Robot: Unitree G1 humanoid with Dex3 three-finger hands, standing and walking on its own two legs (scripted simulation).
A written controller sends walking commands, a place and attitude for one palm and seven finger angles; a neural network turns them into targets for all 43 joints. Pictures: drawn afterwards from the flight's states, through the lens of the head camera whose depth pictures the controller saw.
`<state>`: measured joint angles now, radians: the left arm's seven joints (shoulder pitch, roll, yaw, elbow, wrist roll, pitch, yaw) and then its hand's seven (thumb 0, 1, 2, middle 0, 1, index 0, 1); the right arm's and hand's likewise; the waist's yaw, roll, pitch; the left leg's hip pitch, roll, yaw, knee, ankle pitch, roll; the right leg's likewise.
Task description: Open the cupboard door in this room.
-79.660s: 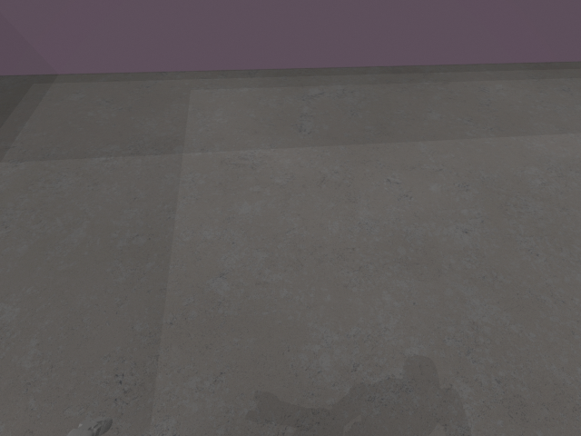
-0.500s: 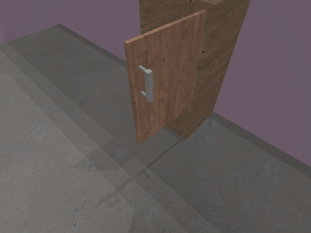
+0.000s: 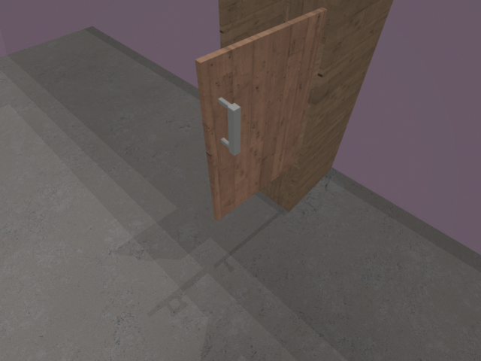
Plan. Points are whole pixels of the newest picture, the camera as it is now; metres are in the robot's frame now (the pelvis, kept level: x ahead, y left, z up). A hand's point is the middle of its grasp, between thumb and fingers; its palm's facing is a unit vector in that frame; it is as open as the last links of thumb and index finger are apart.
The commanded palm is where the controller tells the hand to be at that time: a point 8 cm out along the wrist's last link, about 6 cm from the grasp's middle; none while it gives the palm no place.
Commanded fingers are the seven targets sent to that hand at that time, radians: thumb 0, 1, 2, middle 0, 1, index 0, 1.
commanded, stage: look to check the result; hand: left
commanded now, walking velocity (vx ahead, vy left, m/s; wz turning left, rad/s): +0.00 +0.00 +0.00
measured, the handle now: (228, 127) +0.62 +0.06 +0.01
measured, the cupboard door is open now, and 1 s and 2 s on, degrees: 85 85 85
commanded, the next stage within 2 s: stand and wait in 0.16 s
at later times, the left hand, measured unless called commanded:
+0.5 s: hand out of the picture +0.10 +0.23 -0.16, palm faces -0.02 -0.95 -0.32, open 7.4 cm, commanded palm none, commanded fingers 0.00 0.90 0.90 -0.20 -0.30 -0.20 -0.30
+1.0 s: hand out of the picture +0.10 +0.22 -0.16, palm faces -0.02 -0.95 -0.31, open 7.4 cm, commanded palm none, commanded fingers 0.00 0.90 0.90 -0.20 -0.30 -0.20 -0.30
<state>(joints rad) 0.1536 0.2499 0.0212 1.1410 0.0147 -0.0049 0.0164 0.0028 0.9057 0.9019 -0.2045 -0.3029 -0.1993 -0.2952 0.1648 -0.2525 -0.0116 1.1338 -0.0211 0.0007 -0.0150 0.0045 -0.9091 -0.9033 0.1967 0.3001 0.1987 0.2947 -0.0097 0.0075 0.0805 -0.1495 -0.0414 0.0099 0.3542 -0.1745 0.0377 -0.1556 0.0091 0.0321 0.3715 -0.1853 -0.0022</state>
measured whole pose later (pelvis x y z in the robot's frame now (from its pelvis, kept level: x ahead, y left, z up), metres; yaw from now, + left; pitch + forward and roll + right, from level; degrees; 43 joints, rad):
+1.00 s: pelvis +0.03 -0.01 +0.00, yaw +0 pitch -1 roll +0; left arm 0.11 0.29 0.01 1.13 0.01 -0.02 0.01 0.00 0.90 0.90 -0.21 -0.30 -0.20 -0.30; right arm 0.12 -0.30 0.00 1.14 -0.02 -0.01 -0.01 0.01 -0.91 -0.90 0.20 0.30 0.20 0.29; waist -0.01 0.00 0.07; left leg -0.09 -0.02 0.00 0.29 -0.18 0.02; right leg -0.09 0.03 0.03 0.31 -0.19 -0.02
